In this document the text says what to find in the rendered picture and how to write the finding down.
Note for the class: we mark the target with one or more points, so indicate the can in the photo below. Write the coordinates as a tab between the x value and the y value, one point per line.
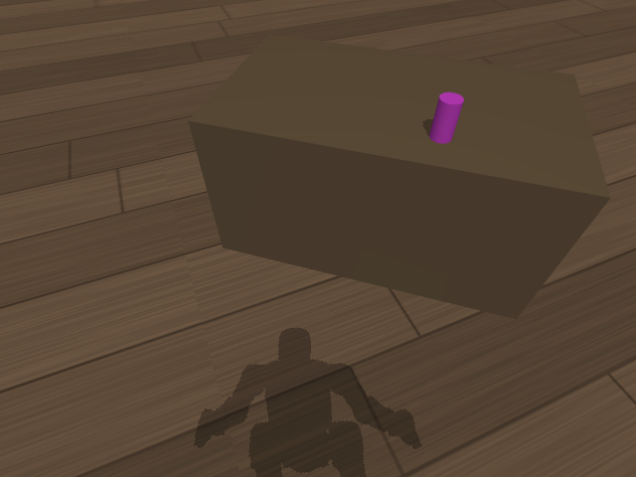
446	116

